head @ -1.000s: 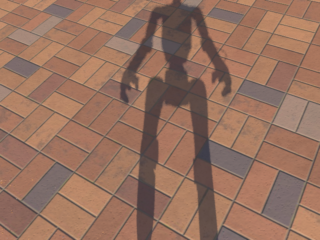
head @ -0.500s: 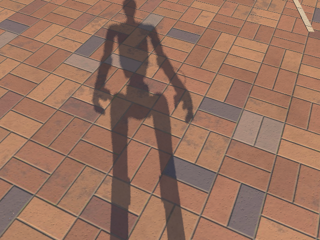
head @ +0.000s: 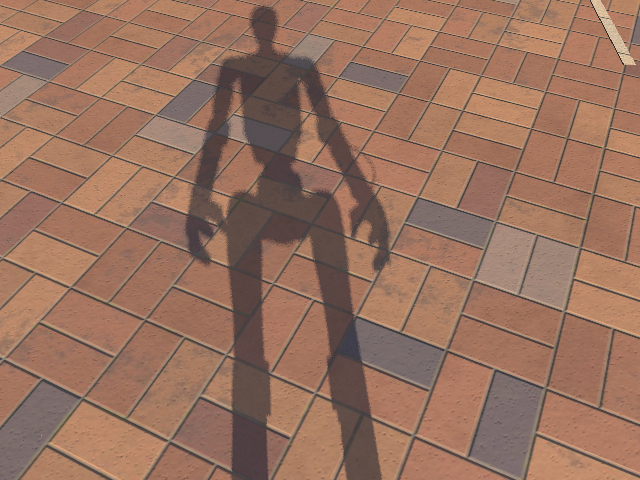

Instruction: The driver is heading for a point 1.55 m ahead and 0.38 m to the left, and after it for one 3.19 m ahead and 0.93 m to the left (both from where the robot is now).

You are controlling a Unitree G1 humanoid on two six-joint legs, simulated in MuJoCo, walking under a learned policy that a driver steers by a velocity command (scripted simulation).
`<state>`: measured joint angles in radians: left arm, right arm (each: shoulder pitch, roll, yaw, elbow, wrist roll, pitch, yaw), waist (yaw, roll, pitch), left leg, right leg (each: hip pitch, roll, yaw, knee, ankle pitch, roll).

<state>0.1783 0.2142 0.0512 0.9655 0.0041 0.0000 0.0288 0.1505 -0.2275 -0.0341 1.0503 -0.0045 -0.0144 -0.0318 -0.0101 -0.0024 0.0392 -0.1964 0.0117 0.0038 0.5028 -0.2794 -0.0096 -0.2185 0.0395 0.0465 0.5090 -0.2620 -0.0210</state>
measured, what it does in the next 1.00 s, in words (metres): walks ahead: left foot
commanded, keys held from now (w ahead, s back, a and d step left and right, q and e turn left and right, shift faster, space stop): shift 0.28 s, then w+shift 0.72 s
